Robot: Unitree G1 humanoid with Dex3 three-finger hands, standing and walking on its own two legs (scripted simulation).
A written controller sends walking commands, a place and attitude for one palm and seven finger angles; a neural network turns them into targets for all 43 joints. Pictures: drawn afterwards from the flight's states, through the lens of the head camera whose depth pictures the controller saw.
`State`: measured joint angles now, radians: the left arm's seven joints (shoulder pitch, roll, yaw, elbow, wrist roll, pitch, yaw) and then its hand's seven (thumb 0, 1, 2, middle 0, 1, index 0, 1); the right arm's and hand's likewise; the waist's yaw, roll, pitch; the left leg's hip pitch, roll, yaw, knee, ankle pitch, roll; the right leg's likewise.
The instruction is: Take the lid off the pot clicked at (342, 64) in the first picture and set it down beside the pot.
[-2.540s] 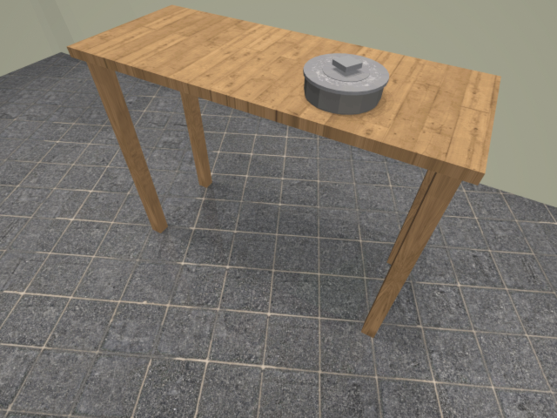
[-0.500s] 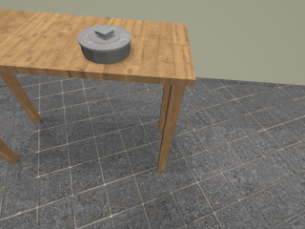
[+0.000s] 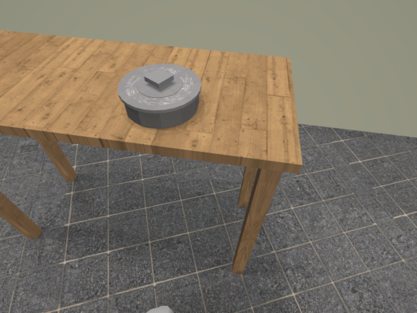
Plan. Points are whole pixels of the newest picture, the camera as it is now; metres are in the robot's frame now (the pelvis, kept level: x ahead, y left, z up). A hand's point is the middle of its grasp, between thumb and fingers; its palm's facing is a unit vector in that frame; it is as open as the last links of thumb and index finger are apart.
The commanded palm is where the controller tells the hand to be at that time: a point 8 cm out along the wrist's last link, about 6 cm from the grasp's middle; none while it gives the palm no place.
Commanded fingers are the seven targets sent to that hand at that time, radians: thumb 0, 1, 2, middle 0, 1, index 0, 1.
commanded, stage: come to a stop and stand still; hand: left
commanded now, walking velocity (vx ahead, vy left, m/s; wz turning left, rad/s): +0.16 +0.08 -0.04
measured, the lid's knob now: (159, 78) +0.57 +0.17 +0.15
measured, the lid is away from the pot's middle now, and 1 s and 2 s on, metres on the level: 0.00 0.00 0.00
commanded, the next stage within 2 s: look again from close up in 1.08 s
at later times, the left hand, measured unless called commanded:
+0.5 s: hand out of the picture +0.12 +0.19 -0.17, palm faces +0.01 -0.97 -0.26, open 7.3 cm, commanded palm none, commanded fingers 0.00 0.90 0.90 -0.20 -0.30 -0.20 -0.30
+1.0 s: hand out of the picture +0.08 +0.25 -0.16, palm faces -0.04 -0.96 -0.28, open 7.4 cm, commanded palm none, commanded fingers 0.00 0.90 0.90 -0.20 -0.30 -0.20 -0.30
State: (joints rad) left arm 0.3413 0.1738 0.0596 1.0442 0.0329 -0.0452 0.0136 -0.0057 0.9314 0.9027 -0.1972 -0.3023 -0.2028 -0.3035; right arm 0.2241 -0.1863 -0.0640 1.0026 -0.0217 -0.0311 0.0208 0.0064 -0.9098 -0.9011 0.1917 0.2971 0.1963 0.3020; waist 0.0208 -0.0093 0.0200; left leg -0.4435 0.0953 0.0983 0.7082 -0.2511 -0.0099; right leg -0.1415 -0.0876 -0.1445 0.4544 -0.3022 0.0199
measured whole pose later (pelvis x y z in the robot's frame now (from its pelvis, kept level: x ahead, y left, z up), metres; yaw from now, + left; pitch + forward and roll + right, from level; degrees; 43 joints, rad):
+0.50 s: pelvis +0.07 +0.00 -0.01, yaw -2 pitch +0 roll +2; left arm 0.22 0.15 0.04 0.97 0.03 0.00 0.04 0.01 0.91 0.90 -0.20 -0.30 -0.20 -0.30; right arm 0.13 -0.18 -0.07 1.03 -0.01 0.05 -0.03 0.00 -0.92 -0.90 0.20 0.30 0.20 0.30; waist 0.01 0.01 0.09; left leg -0.41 -0.01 0.02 1.02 -0.51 -0.04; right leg -0.30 -0.02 -0.08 0.56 -0.27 -0.06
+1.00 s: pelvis +0.03 +0.05 -0.01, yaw -4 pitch -1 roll +1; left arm 0.30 0.19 0.01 0.94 0.02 0.03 0.03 0.01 0.91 0.90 -0.20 -0.30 -0.20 -0.30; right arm 0.26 -0.20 -0.02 0.92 -0.02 0.02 0.00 0.00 -0.92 -0.90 0.20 0.30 0.20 0.30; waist 0.01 0.03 0.02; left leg -0.22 -0.03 0.09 0.54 -0.31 0.04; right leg -0.35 -0.04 0.01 0.57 -0.21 0.00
